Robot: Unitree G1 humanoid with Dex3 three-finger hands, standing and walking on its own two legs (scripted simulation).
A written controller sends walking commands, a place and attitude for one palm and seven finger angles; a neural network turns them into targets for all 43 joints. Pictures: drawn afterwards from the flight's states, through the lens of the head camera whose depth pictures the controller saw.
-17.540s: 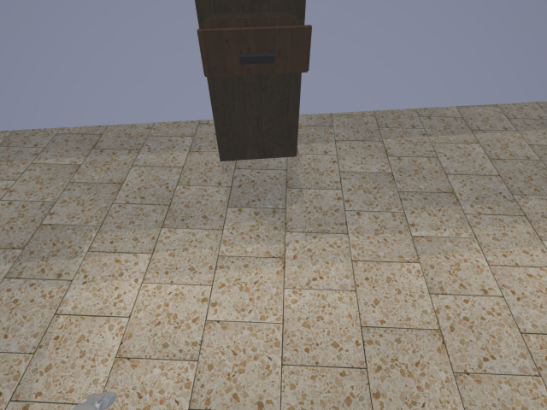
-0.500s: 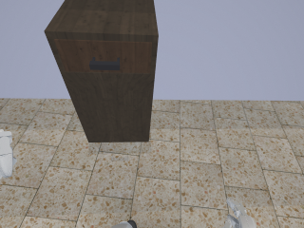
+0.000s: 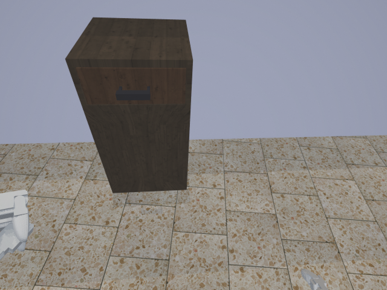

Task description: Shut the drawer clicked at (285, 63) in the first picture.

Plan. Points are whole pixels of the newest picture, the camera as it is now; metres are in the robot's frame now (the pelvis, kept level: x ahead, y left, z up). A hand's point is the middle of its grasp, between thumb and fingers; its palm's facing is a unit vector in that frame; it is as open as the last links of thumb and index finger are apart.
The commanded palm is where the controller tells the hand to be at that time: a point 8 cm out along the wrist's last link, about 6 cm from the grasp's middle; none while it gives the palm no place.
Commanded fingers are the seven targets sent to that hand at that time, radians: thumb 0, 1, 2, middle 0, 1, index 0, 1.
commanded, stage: stop stepping back and stand still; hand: left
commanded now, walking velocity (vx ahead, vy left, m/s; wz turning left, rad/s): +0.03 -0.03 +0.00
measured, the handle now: (134, 91) +0.80 +0.28 -0.03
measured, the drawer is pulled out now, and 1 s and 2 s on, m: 0.00 0.00 0.00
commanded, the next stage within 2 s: let the arm hang, fingers relaxed in 0.38 s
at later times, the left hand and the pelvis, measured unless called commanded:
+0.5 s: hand (5, 241) +0.15 +0.29 +0.13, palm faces +0.36 -0.81 -0.47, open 3.2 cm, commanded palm none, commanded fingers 0.00 0.90 0.90 -1.32 -1.51 -1.32 -1.51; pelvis -0.03 +0.03 +0.00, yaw +0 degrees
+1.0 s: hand out of the picture -0.10 +0.24 -0.17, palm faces +0.05 -0.97 -0.25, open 4.6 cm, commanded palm none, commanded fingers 0.00 0.90 0.90 -0.32 -0.43 -0.32 -0.43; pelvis -0.06 +0.04 +0.00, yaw +2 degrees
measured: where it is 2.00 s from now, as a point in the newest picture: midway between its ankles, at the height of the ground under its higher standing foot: outside the picture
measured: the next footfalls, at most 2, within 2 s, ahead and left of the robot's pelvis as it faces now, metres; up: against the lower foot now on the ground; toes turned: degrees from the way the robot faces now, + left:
left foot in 0.04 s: +0.01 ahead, +0.13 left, +0.00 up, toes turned +4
